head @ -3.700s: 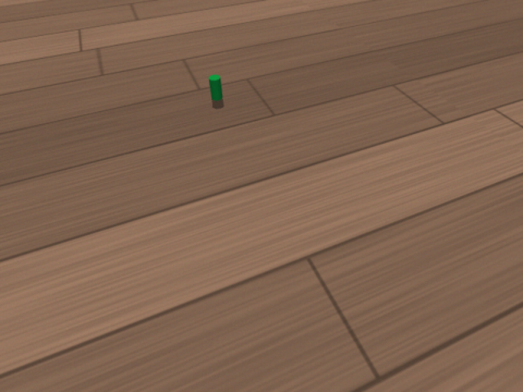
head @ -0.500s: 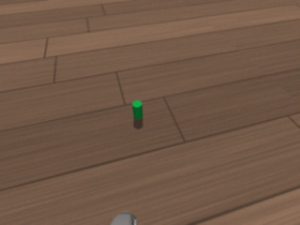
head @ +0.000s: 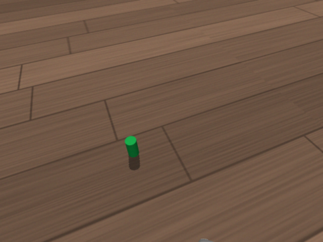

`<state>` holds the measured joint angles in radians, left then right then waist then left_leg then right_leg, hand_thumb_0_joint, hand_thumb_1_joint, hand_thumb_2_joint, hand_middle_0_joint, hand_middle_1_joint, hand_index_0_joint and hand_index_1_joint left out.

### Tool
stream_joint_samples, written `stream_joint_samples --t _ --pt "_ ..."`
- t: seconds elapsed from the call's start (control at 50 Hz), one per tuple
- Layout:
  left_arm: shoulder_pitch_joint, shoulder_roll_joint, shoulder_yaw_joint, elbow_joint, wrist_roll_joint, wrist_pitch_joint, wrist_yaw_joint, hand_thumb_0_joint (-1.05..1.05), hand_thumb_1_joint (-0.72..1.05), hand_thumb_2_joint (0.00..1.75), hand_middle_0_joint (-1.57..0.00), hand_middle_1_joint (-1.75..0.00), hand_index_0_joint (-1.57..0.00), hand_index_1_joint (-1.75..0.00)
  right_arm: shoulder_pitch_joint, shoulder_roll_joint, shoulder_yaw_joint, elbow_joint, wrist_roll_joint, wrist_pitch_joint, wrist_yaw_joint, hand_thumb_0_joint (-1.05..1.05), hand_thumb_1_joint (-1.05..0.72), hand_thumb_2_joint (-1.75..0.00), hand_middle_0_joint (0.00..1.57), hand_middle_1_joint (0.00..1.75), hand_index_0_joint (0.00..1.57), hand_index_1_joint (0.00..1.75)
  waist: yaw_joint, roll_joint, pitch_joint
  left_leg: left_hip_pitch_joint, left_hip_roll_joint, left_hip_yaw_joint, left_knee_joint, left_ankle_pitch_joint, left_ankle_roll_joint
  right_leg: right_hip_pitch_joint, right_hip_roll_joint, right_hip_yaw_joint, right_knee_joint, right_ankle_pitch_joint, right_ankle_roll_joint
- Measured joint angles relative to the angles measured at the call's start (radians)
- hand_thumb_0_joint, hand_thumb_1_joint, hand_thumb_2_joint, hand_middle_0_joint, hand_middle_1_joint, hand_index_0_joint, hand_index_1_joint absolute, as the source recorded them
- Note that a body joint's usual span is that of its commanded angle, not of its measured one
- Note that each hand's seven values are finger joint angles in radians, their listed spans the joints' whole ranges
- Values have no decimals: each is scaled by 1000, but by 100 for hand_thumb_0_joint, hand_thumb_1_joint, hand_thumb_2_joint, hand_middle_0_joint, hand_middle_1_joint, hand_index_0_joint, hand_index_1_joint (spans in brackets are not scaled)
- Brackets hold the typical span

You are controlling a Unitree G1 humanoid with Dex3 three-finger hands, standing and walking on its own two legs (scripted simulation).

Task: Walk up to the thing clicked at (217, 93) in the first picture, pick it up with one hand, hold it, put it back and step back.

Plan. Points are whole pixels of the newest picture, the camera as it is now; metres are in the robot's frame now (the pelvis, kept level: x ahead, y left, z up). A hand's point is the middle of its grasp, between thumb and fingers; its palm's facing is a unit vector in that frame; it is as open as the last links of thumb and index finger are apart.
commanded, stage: walk up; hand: left
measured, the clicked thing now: (132, 146) +0.86 +0.25 -0.69
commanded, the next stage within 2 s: none
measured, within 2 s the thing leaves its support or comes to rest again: neither
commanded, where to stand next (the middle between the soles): +0.53 +0.02 m, yaw +3 degrees
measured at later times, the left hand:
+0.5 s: hand (73, 231) +0.20 +0.28 -0.16, palm faces +0.03 -0.94 -0.35, open 7.4 cm
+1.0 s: hand (91, 166) +0.39 +0.26 -0.12, palm faces +0.02 -0.90 -0.44, open 7.4 cm
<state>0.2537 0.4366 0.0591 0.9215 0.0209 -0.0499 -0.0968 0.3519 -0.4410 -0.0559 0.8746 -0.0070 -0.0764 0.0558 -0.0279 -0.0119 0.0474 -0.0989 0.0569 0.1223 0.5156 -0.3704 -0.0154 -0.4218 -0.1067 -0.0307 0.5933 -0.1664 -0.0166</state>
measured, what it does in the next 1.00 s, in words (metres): walks ahead: right foot, then left foot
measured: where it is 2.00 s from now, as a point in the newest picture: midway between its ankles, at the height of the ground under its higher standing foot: (166, 201)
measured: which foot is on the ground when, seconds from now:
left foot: down 0.00-0.04, up 0.06-0.42, down 0.44-0.88, up 0.90-1.00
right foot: up 0.00-0.00, down 0.02-0.48, up 0.50-0.86, down 0.88-1.00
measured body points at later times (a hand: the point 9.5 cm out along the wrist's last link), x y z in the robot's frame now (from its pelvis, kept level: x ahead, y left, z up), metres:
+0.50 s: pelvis +0.19 +0.00 -0.01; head +0.21 +0.02 +0.44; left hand +0.19 +0.33 -0.13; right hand +0.30 -0.31 -0.10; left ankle +0.28 +0.12 -0.73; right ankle +0.12 -0.13 -0.71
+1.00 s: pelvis +0.34 -0.03 +0.00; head +0.36 -0.06 +0.45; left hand +0.39 +0.30 -0.09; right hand +0.41 -0.35 -0.14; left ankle +0.32 +0.11 -0.68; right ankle +0.41 -0.15 -0.73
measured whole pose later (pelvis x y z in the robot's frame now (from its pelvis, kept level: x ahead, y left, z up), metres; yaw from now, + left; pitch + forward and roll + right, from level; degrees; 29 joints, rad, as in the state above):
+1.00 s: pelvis +0.34 -0.03 +0.00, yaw +2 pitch -3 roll +0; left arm 0.30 0.40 0.04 0.88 0.01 -0.09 -0.04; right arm 0.30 -0.45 -0.05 0.89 -0.01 -0.02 0.05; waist 0.02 0.08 0.08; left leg -0.39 0.03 0.00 1.03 -0.43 0.04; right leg -0.32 -0.05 -0.06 0.61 -0.24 -0.01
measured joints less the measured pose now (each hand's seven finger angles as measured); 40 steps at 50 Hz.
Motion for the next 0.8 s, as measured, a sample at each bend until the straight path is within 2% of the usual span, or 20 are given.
stream_joint_samples --t 0.02,0.04,0.06,0.12,0.16,0.22,0.32,0.42,0.46,0.48,0.5,0.54,0.58,0.64,0.72,0.8 --pt "-4 2 4 -2 1 -10 4 0 90 89 -20 -30 -20 -30 8 -5 0 2 -1 4 -2 0 -90 -90 21 30 20 30 1 12 -2 -7 15 -7 50 -40 1 23 16 -6 -13 13 2" --pt "-14 -5 8 -5 4 -20 12 0 90 89 -20 -30 -20 -30 7 -10 -2 10 -1 10 -7 1 -90 -90 21 30 20 30 3 38 6 -32 43 -24 137 -66 20 28 35 -23 17 -4 6" --pt "-21 -10 9 -13 3 -30 19 0 90 89 -20 -30 -20 -30 1 -8 -2 20 0 18 -12 1 -90 -90 21 30 20 30 8 49 14 -75 42 -58 251 -84 33 30 42 -32 48 -33 6" --pt "-23 -34 -6 -39 -14 -43 33 0 90 89 -20 -30 -20 -30 -30 -8 6 43 6 35 -18 1 -91 -90 21 30 20 30 30 63 30 -214 -9 -121 518 -73 46 76 44 -36 35 -65 -2" --pt "-12 -49 -18 -46 -20 -42 40 0 90 89 -20 -30 -20 -30 -48 -9 8 43 9 34 -15 1 -91 -90 21 30 20 30 36 77 32 -287 -10 -126 547 -23 47 123 52 -44 -17 -61 -5" --pt "11 -56 -26 -51 -18 -38 43 0 90 89 -20 -30 -21 -30 -64 -5 3 35 4 31 -1 1 -91 -90 21 30 20 30 41 87 27 -366 9 -125 484 48 35 184 66 -59 -86 -59 -13" --pt "50 -44 -22 -61 -10 -39 44 0 90 89 -20 -30 -21 -30 -82 10 -1 34 -13 37 17 1 -91 -90 21 30 20 30 54 72 26 -408 38 -108 267 134 15 258 80 -80 -134 -93 -13" --pt "85 -20 -18 -61 -11 -28 43 0 90 89 -20 -30 -21 -30 -99 20 -4 34 -16 29 25 1 -91 -90 21 30 20 30 68 41 29 -345 33 -81 80 198 29 304 76 -95 -80 -188 13" --pt "98 -8 -19 -57 -10 -20 45 0 90 89 -20 -30 -21 -30 -106 23 -7 29 -16 17 22 1 -91 -90 21 30 20 30 66 15 29 -303 8 -63 45 242 40 305 53 -94 -6 -255 23" --pt "99 -3 -19 -50 -12 -13 49 0 90 89 -20 -30 -21 -30 -115 29 -8 24 -19 9 17 1 -91 -90 21 30 20 30 68 -12 38 -296 -10 -46 69 232 41 283 26 -79 75 -280 9" --pt "95 -6 -19 -41 -15 -4 54 0 90 89 -20 -30 -21 -30 -120 31 -8 11 -19 2 13 1 -91 -90 21 30 20 30 63 -21 44 -293 -16 -39 96 205 43 242 28 -47 185 -295 -4" --pt "85 -9 -27 -23 -17 10 61 1 90 89 -20 -30 -20 -30 -120 37 -7 -14 -5 -8 6 0 -91 -90 21 30 20 30 48 -22 48 -273 -15 -41 108 171 49 146 65 7 398 -313 -21" --pt "77 -5 -32 -15 -20 13 61 1 90 89 -20 -30 -20 -30 -113 47 1 -28 2 -10 -1 0 -91 -90 21 30 20 30 41 -36 48 -230 -18 -34 74 165 51 65 73 33 493 -274 -27" --pt "72 0 -28 -15 -19 9 51 1 90 89 -20 -30 -20 -30 -98 52 12 -33 3 -8 -7 0 -91 -90 21 30 20 30 37 -51 41 -171 -25 -20 17 164 50 -16 42 37 451 -209 -15" --pt "63 -5 -20 -12 -8 12 34 0 91 89 -20 -30 -20 -30 -69 39 13 -34 -3 -4 -5 0 -90 -90 21 30 20 30 27 -39 34 -115 -27 -13 -16 140 55 -58 7 25 297 -166 8" --pt "51 -11 -13 -5 -4 9 23 0 91 89 -20 -30 -20 -30 -38 18 7 -28 -4 5 0 0 -90 -90 21 30 20 30 15 -10 24 -79 -21 -14 -9 93 43 -42 -2 14 139 -91 9"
